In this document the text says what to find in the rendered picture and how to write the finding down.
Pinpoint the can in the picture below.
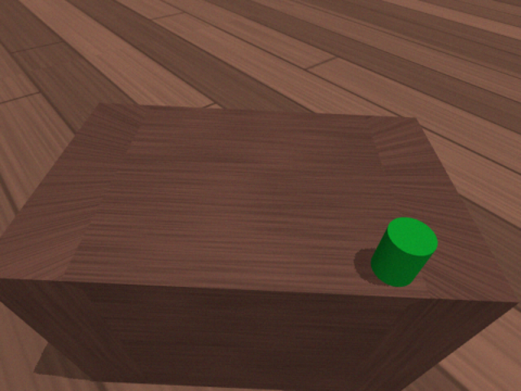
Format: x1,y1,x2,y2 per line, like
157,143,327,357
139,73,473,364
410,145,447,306
371,217,438,287

